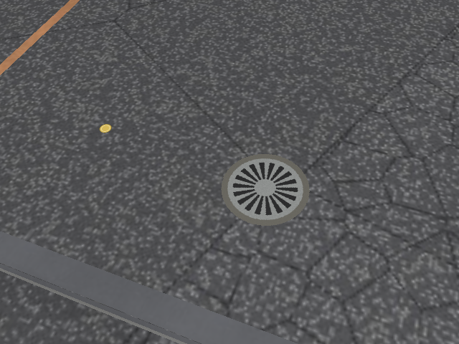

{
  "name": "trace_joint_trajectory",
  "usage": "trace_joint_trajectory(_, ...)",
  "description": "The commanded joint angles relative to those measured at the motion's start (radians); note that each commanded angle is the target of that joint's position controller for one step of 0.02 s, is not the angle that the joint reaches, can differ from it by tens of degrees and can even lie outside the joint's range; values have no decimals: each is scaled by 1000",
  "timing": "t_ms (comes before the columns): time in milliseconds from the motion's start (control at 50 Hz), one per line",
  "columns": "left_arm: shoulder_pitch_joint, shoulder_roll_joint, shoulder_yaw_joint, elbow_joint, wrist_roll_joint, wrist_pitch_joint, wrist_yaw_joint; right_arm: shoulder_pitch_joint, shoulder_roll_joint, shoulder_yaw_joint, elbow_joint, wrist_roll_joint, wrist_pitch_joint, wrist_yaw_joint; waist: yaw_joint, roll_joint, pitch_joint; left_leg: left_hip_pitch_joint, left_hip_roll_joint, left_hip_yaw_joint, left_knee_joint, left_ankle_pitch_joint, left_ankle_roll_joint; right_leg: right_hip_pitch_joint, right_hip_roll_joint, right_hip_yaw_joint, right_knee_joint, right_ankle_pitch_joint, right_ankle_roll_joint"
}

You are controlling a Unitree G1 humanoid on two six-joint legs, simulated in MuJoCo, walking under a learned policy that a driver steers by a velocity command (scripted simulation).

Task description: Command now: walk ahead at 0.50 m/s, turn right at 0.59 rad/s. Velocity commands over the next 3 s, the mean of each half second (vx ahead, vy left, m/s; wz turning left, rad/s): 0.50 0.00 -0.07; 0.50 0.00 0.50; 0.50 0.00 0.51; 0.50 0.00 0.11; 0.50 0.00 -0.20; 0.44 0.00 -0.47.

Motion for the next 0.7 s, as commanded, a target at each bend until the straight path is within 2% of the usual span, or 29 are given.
trace_joint_trajectory(20, -21, 138, 29, -84, 4, -25, 18, 18, -100, -29, -62, -19, 3, -2, -32, -47, -119, -139, 38, -34, -97, 80, -20, 170, -262, 337, -261, 257, -197)
trace_joint_trajectory(80, 26, 168, 37, -75, -4, -25, 40, -78, -69, -18, -97, -27, 14, -4, -8, -51, -82, -156, 4, -17, -298, 238, -60, 128, -220, 266, -271, 289, -175)
trace_joint_trajectory(120, 39, 148, 30, -70, -3, -21, 45, -118, -43, -5, -101, -19, 14, 6, 14, -86, -77, -115, -19, -1, -458, 377, -63, 123, -188, 203, -267, 248, -138)
trace_joint_trajectory(160, 80, 127, 21, -49, 4, -19, 45, -148, -21, 8, -95, -7, 15, 20, 49, -116, -70, -70, -31, 24, -521, 479, -58, 130, -200, 181, -268, 200, -120)
trace_joint_trajectory(220, 143, 130, 16, -15, 3, -13, 41, -227, -39, 14, -124, 3, 19, 30, 89, -108, -17, -187, -27, 32, -566, 406, -22, 272, -269, 226, -257, 185, -120)
trace_joint_trajectory(240, 229, 111, 11, 4, -1, -6, 41, -301, -64, 9, -152, -1, 14, 34, 138, -46, 0, -264, -37, 54, -570, 310, -1, 388, -264, 246, -238, 248, -110)
trace_joint_trajectory(260, 301, 110, 7, 34, -3, 4, 43, -369, -45, 13, -179, 0, 7, 41, 168, -39, -3, -341, -57, 83, -605, 236, 11, 523, -267, 256, -197, 355, -95)
trace_joint_trajectory(280, 339, 119, 5, 56, -6, 15, 47, -400, -26, 19, -195, 0, -3, 49, 182, -61, -20, -378, -76, 109, -636, 198, 14, 624, -271, 253, -155, 484, -79)
trace_joint_trajectory(300, 339, 136, 4, 63, -5, 25, 51, -390, -21, 19, -198, 4, -12, 57, 172, -104, -63, -345, -99, 130, -660, 171, 21, 676, -271, 234, -107, 668, -62)
trace_joint_trajectory(320, 311, 153, 1, 58, 3, 34, 52, -347, -20, 18, -191, 13, -15, 62, 140, -148, -121, -215, -138, 163, -683, 147, 33, 653, -256, 193, -53, 906, -43)
trace_joint_trajectory(340, 283, 172, 1, 58, 11, 38, 53, -280, -28, 11, -173, 21, -13, 63, 92, -183, -190, -21, -173, 185, -690, 170, 50, 583, -252, 167, 2, 1117, -30)
trace_joint_trajectory(360, 255, 184, 1, 62, 9, 33, 53, -168, -44, 1, -141, 29, -9, 63, 22, -173, -258, 248, -168, 159, -748, 308, 79, 454, -247, 150, 88, 1182, -9)
trace_joint_trajectory(380, 191, 205, 9, 52, 6, 20, 52, -4, -78, -16, -86, 36, 7, 56, -69, -154, -320, 533, -117, 84, -781, 435, 118, 272, -238, 136, 211, 1099, 18)
trace_joint_trajectory(400, 52, 202, 9, 14, 16, -3, 49, 234, -132, -36, -9, 27, 26, 42, -199, -104, -362, 787, -2, -29, -804, 547, 179, 55, -185, 99, 439, 776, 44)
trace_joint_trajectory(420, -29, 46, -27, -28, 66, -39, 40, 328, -192, -27, 44, 0, 42, 30, -174, 225, -328, 1018, 194, -238, -681, 1151, 212, -319, -64, 18, 780, -394, 86)
trace_joint_trajectory(440, 82, 84, -26, -18, 4, -63, 24, 329, -184, -36, 35, -13, 56, 21, -161, 185, -390, 1125, 337, -378, -660, 1079, 393, -566, -72, 61, 953, -456, 125)
trace_joint_trajectory(460, 5, 104, -26, -21, -18, -73, 19, 306, -135, -32, 22, -15, 72, 5, -192, 92, -303, 1038, 279, -330, -708, 878, 370, -649, -127, 62, 996, -407, 142)
trace_joint_trajectory(480, -70, 81, -33, -61, -24, -76, 15, 287, -106, -28, 26, -8, 77, 0, -187, 91, -218, 930, 224, -309, -774, 651, 335, -703, -145, 40, 1017, -381, 146)
trace_joint_trajectory(500, -90, 50, -41, -73, -13, -75, 18, 241, -93, -20, 17, -9, 79, 1, -145, 44, -144, 774, 199, -312, -837, 492, 312, -697, -162, 21, 1039, -367, 143)
trace_joint_trajectory(520, -81, 44, -41, -95, -6, -71, 16, 186, -91, -12, 1, -8, 79, 2, -85, 37, -61, 603, 196, -326, -898, 423, 314, -678, -170, 26, 1021, -350, 150)
trace_joint_trajectory(540, -74, 20, -48, -113, -7, -62, 13, 136, -78, -3, -8, -9, 78, 2, -32, 75, 8, 447, 191, -314, -954, 377, 304, -659, -182, 21, 1029, -373, 153)
trace_joint_trajectory(560, -63, 3, -57, -142, 0, -57, 13, 71, -81, -1, -24, 1, 76, -1, 18, 94, 44, 299, 167, -271, -1005, 331, 278, -616, -204, 28, 959, -350, 155)
trace_joint_trajectory(580, -68, -3, -67, -175, 17, -57, 17, 5, -106, -7, -47, 10, 75, -8, 56, 98, 48, 152, 123, -211, -1037, 321, 246, -510, -216, 24, 814, -275, 157)
trace_joint_trajectory(600, -76, 5, -74, -183, 30, -57, 16, -31, -139, -18, -73, 11, 73, -11, 69, 62, 32, -16, 33, -102, -1060, 315, 214, -285, -184, -31, 580, -168, 153)
trace_joint_trajectory(620, -105, 3, -71, -180, 42, -61, 17, 20, -164, -31, -74, 7, 63, -12, 43, 80, -4, -67, 20, -103, -1080, 355, 218, -134, -143, -67, 524, -70, 157)
trace_joint_trajectory(640, -84, 21, -63, -183, 34, -57, 23, 62, -189, -40, -68, 10, 54, -10, 54, 110, -41, -42, 55, -137, -1088, 395, 224, -61, -123, -64, 509, -16, 158)
trace_joint_trajectory(660, -49, 59, -47, -179, 18, -51, 30, 75, -190, -42, -65, 23, 49, -8, 76, 123, -58, 34, 76, -159, -1061, 402, 206, -41, -122, -38, 444, 10, 154)
trace_joint_trajectory(680, -11, 95, -31, -172, 7, -47, 37, 93, -177, -38, -65, 32, 47, -7, 97, 124, -80, 123, 84, -169, -996, 481, 178, -17, -102, -35, 367, 8, 147)
trace_joint_trajectory(700, 58, 117, -12, -154, 5, -44, 45, 109, -160, -32, -63, 31, 53, -6, 136, 110, -130, 194, 79, -164, -873, 615, 137, 57, -67, -49, 300, -10, 133)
